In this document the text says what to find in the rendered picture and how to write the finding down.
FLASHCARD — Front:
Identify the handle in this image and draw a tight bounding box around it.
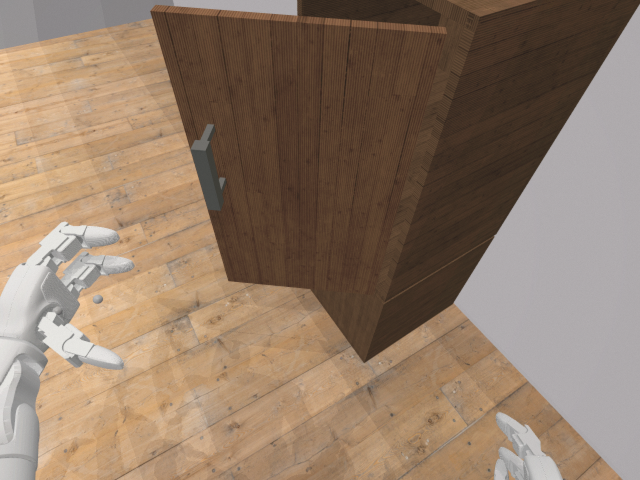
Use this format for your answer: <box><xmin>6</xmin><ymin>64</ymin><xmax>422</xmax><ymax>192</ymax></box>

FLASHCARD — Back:
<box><xmin>190</xmin><ymin>124</ymin><xmax>226</xmax><ymax>211</ymax></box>

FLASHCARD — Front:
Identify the robot left hand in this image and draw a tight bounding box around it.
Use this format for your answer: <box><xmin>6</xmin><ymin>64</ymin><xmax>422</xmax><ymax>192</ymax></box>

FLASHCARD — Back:
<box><xmin>0</xmin><ymin>222</ymin><xmax>135</xmax><ymax>370</ymax></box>

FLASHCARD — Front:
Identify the cupboard door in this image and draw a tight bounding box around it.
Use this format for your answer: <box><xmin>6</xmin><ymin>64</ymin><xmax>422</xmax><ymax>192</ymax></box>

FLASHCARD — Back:
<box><xmin>150</xmin><ymin>5</ymin><xmax>447</xmax><ymax>295</ymax></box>

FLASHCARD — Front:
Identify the robot right hand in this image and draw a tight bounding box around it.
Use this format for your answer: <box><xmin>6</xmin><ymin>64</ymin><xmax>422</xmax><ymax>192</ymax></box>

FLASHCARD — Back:
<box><xmin>494</xmin><ymin>412</ymin><xmax>563</xmax><ymax>480</ymax></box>

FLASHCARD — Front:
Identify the robot left forearm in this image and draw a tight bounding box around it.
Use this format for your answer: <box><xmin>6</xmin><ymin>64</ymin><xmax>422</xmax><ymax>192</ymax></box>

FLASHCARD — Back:
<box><xmin>0</xmin><ymin>337</ymin><xmax>48</xmax><ymax>480</ymax></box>

